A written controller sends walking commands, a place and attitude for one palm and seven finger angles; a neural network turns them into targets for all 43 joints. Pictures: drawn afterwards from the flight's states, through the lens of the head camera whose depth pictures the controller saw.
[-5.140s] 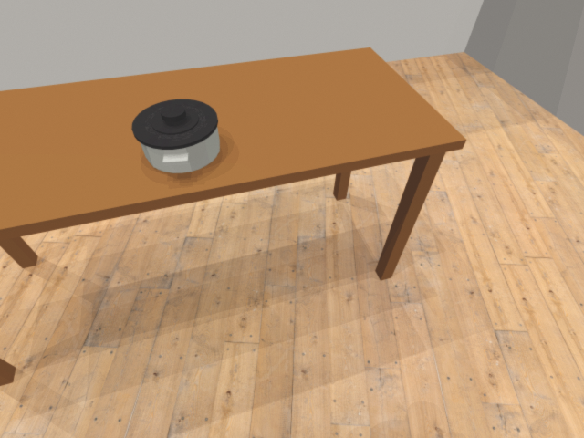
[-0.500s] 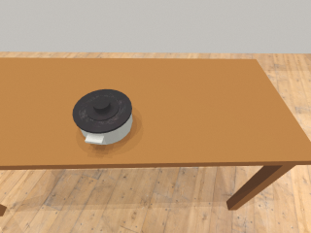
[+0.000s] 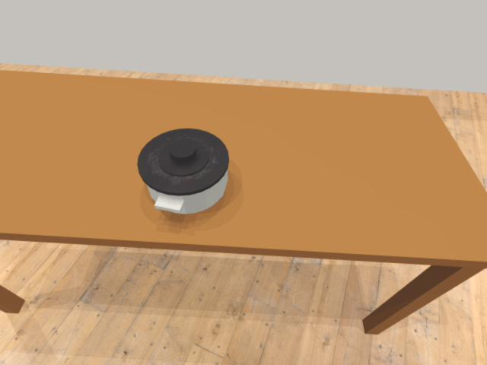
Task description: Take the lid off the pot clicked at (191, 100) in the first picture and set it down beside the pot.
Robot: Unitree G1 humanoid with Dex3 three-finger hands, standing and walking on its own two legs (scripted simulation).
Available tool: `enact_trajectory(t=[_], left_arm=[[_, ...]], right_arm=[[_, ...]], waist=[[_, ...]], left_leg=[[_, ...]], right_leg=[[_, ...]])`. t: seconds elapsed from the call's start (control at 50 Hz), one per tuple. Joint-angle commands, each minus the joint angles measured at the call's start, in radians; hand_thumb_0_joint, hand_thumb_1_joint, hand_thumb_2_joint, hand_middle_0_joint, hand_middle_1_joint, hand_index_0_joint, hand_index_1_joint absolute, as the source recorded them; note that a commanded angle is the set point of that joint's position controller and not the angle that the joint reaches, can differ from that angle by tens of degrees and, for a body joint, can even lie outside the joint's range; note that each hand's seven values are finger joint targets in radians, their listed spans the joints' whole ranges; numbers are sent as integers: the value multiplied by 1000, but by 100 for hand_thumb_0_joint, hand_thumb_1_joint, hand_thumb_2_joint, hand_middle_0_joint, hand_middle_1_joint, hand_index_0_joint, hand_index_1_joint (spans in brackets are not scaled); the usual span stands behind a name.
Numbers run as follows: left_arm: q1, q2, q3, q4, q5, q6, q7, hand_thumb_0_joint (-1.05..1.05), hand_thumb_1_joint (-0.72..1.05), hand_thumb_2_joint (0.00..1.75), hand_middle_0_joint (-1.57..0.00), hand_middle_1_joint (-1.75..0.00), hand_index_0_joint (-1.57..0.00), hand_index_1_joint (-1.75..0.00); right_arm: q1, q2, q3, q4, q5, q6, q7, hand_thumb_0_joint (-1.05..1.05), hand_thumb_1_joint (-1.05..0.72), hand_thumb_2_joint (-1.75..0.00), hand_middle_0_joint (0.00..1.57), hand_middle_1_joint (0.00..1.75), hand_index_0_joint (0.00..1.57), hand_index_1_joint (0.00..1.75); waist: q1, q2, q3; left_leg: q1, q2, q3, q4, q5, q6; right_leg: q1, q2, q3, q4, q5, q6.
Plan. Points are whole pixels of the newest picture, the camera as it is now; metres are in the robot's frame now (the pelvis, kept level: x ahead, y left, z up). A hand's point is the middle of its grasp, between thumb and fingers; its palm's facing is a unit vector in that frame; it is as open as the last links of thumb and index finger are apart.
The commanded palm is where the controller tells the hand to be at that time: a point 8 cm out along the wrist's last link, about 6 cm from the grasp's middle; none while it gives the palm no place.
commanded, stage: come to a stop and stand still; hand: left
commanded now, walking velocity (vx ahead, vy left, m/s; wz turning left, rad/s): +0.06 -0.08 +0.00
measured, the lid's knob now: (182, 150) +0.50 +0.17 +0.04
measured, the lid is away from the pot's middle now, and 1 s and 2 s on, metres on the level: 0.00 0.00 0.00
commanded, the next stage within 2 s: look again from close up in 0.88 s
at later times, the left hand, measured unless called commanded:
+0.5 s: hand out of the picture -0.02 +0.17 -0.17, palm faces +0.02 -0.99 -0.14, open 7.4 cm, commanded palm none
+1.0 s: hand out of the picture +0.01 +0.21 -0.17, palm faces +0.02 -0.98 -0.20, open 7.4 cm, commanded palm none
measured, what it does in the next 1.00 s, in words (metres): stands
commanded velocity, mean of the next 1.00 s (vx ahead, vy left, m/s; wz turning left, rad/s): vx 0.00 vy -0.03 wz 0.00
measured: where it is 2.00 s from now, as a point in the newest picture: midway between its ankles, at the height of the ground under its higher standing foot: outside the picture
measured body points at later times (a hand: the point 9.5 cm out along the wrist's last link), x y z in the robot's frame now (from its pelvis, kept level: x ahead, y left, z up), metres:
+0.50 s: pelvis +0.01 +0.02 +0.01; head +0.03 +0.04 +0.46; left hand -0.01 +0.22 -0.16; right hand +0.01 -0.21 -0.14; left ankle +0.00 +0.11 -0.73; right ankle -0.02 -0.11 -0.73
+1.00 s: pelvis -0.01 +0.03 +0.01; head -0.01 +0.04 +0.45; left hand +0.01 +0.26 -0.16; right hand +0.02 -0.20 -0.14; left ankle -0.01 +0.11 -0.73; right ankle -0.02 -0.11 -0.73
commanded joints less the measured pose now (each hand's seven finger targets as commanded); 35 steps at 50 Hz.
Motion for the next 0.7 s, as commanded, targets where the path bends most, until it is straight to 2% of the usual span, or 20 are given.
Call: enact_trajectory(t=[0.0,0.02,0.04,0.08,0.14,0.16,0.18,0.2,0.24,0.26,0.32,0.34,0.4,0.42,0.44,0.46,0.48,0.54,0.56,0.68], left_arm=[[-7,114,24,-69,-2,6,5,0,90,90,-20,-30,-20,-30],[21,67,10,-61,-5,9,5,0,90,90,-20,-30,-20,-30],[36,59,-1,-48,-5,12,6,0,90,90,-20,-30,-20,-30],[62,50,-11,-25,-2,8,1,0,90,90,-20,-30,-20,-30],[107,41,-21,7,-8,-8,-3,0,90,90,-20,-30,-20,-30],[115,42,-23,16,-7,-14,0,0,90,90,-20,-30,-20,-30],[115,56,-26,20,-8,-18,3,0,90,90,-20,-30,-20,-30],[121,63,-27,22,-9,-22,3,0,90,90,-20,-30,-20,-30],[94,67,-28,28,-12,-22,1,0,90,90,-20,-30,-20,-30],[96,56,-30,28,-11,-22,2,0,90,90,-20,-30,-20,-30],[113,57,-31,36,-11,-25,4,0,90,90,-20,-30,-20,-30],[115,63,-31,39,-11,-26,3,0,90,90,-20,-30,-20,-30],[129,49,-32,50,-11,-28,4,0,90,90,-20,-30,-20,-30],[147,82,-27,91,5,-47,38,0,90,90,-20,-30,-20,-30],[139,116,-15,76,-8,-48,27,0,90,90,-20,-30,-20,-30],[131,99,-19,66,-19,-52,27,0,90,90,-20,-30,-20,-30],[129,74,-22,62,-18,-50,26,0,90,90,-20,-30,-20,-30],[104,64,-23,47,-11,-36,17,0,90,90,-20,-30,-20,-30],[101,59,-23,45,-8,-35,16,0,90,90,-20,-30,-20,-30],[89,71,-21,21,-7,-32,12,0,90,90,-20,-30,-20,-30]], right_arm=[[110,-94,-20,-24,-10,-28,1,0,-90,-90,20,30,20,30],[103,-129,-22,-27,-12,-35,-3,0,-90,-90,20,30,20,30],[81,-131,-24,-31,-9,-39,-7,0,-90,-90,20,30,20,30],[26,-121,-20,-40,-9,-48,-11,0,-90,-90,20,30,20,30],[1,-96,-13,-29,-1,-56,-15,0,-90,-90,20,30,20,30],[9,-92,-11,-22,3,-58,-18,0,-90,-90,20,30,20,30],[24,-75,-8,-15,7,-60,-16,0,-90,-90,20,30,20,30],[36,-67,-6,-6,9,-65,-13,0,-90,-90,20,30,20,30],[36,-75,-12,5,9,-57,-13,0,-90,-90,20,30,20,30],[35,-85,-12,10,10,-57,-14,0,-90,-90,20,30,20,30],[46,-74,-5,26,11,-62,-14,0,-90,-90,20,30,20,30],[46,-69,-5,30,13,-62,-14,0,-90,-90,20,30,20,30],[50,-64,-1,37,12,-62,-14,0,-90,-90,20,30,20,30],[-42,-121,-4,-33,11,-57,-9,0,-90,-90,20,30,20,30],[-42,-97,-9,-47,9,-52,-10,0,-90,-90,20,30,20,30],[30,-87,-11,-44,3,-58,-15,0,-90,-90,20,30,20,30],[28,-98,-17,-40,3,-57,-18,0,-90,-90,20,30,20,30],[2,-97,-18,-51,3,-41,-15,0,-90,-90,20,30,20,30],[-5,-94,-19,-54,3,-39,-13,0,-90,-90,20,30,20,30],[2,-96,-19,-58,2,-40,-8,0,-90,-90,20,30,20,30]], waist=[[-23,94,34],[-8,222,1],[0,256,3],[25,149,8],[38,54,3],[27,34,14],[10,35,14],[4,76,-14],[-6,-26,11],[-10,-32,31],[-11,41,13],[-8,19,18],[-8,45,33],[9,70,22],[-6,101,-79],[-29,61,-175],[-21,45,-173],[-11,27,-11],[-14,21,25],[-17,17,42]], left_leg=[[105,130,-112,-204,254,60],[61,211,-230,-278,267,121],[30,245,-294,-343,240,170],[15,237,-266,-334,268,194],[36,180,-174,-247,374,151],[36,147,-157,-211,371,122],[48,117,-136,-203,359,96],[74,106,-129,-216,344,83],[86,113,-118,-215,325,73],[88,110,-108,-214,323,71],[111,105,-97,-231,311,67],[103,106,-97,-229,316,68],[99,100,-91,-241,270,65],[59,107,-70,-67,446,35],[118,75,-64,-70,489,20],[127,97,-84,-79,448,36],[115,104,-87,-78,429,51],[21,97,-97,-120,252,58],[-4,91,-100,-127,210,58],[-8,83,-102,-160,144,57]], right_leg=[[-156,-71,57,-25,22,-52],[-110,-6,-11,49,-110,-11],[-93,4,2,142,-194,-5],[-79,-19,35,193,-201,-15],[12,-32,49,-63,-20,-8],[30,-42,74,-153,86,-14],[41,-61,101,-172,171,-27],[50,-77,105,-170,200,-31],[40,-61,89,-171,198,-28],[29,-65,94,-178,202,-27],[42,-71,100,-193,196,-26],[53,-71,96,-199,211,-28],[42,-76,104,-209,194,-29],[17,-89,135,-198,411,-21],[76,-115,132,-135,638,-56],[124,-108,107,-90,509,-65],[116,-91,103,-85,420,-60],[18,-71,106,-121,204,-54],[-6,-68,116,-131,168,-53],[-18,-59,121,-148,109,-47]])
